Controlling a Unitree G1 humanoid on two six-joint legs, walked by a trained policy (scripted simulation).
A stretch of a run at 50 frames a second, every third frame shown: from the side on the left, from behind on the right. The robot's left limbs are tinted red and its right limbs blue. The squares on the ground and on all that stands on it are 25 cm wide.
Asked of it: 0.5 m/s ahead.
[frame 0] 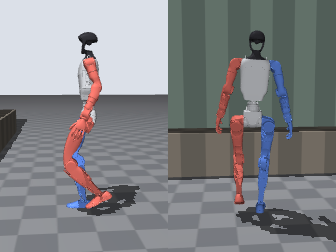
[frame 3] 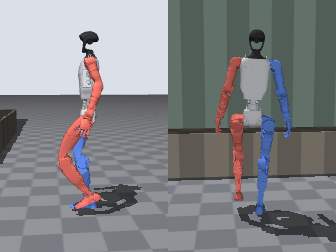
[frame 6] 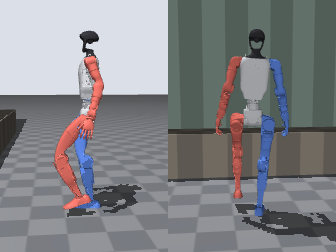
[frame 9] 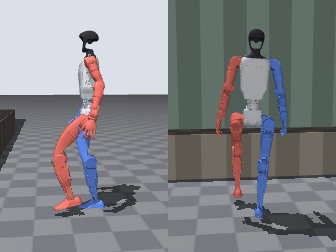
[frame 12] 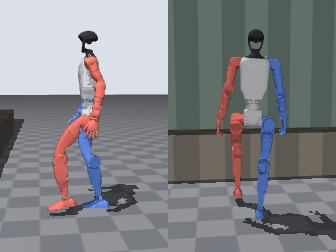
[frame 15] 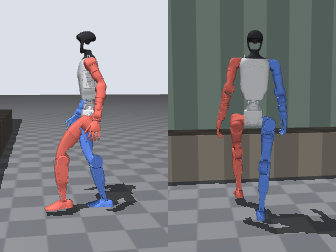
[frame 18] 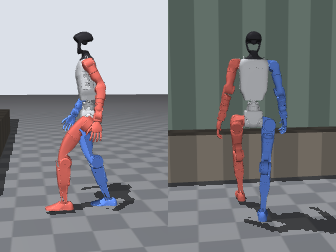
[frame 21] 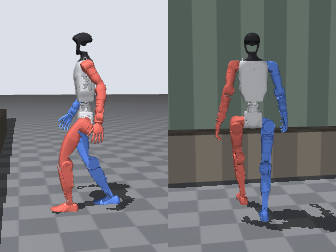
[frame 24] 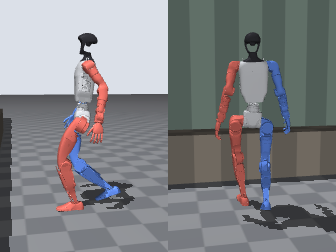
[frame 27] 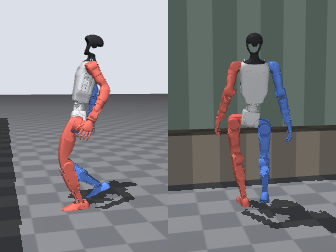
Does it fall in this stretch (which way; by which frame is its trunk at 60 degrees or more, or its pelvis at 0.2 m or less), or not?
no
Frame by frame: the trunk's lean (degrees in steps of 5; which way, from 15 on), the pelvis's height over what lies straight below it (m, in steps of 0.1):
0: 5, 0.8
3: 5, 0.8
6: 5, 0.8
9: 5, 0.8
12: 5, 0.8
15: 5, 0.8
18: 5, 0.8
21: 0, 0.8
24: 5, 0.7
27: 15 backward, 0.7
